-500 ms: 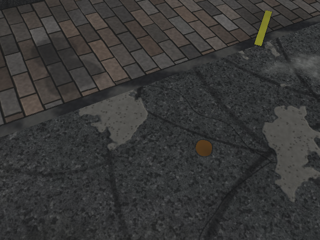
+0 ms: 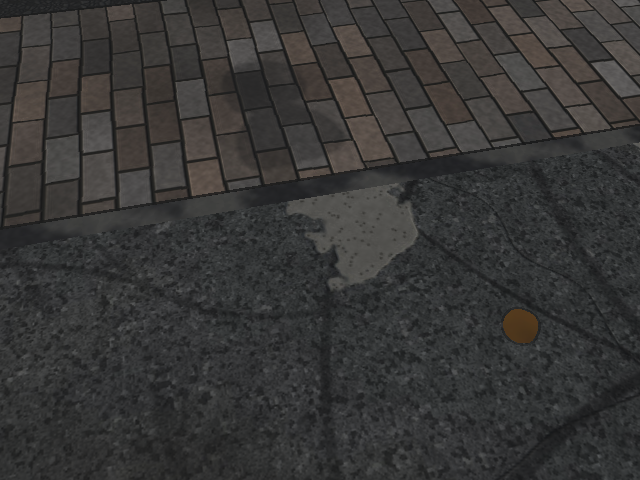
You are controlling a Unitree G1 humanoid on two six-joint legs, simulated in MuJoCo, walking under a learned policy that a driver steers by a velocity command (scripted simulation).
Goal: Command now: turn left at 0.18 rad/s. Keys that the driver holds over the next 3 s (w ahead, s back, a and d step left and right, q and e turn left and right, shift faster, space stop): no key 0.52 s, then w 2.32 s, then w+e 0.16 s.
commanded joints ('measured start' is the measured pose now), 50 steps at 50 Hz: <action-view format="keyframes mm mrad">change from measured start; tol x32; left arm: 1 -28 70 2 -77 25 -28 -2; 50 -216 -23 -41 -77 -13 -118 -61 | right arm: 1 34 -153 -30 -65 -39 -23 -5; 50 259 -95 -6 292 9 -133 -6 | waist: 1 -34 256 -185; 50 -91 94 53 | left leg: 1 168 341 -345 -135 501 258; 26 55 28 -61 -58 141 34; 31 -128 -6 -39 -9 -412 77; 38 106 -4 20 -38 -116 116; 41 484 355 -636 -262 76 324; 50 191 174 -101 -376 308 195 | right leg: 1 -151 4 54 169 -279 27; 14 156 -41 125 -135 365 2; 35 35 -217 465 -320 -489 -245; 38 -143 -123 308 -233 -287 -176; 42 -647 57 137 632 -231 -67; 50 -404 18 -4 191 215 -36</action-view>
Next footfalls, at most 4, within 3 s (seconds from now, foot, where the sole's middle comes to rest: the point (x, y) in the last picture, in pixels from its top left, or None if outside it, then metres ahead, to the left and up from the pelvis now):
0.26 right None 0.03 -0.13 -0.77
1.18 right None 0.40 -0.12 -0.77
1.74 left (286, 367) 0.70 0.11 -0.77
2.26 right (389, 265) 1.00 -0.13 -0.77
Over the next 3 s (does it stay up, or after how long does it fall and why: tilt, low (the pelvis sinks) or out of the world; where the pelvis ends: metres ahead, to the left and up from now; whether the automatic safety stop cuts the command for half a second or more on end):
stays up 1.23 0.02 0.01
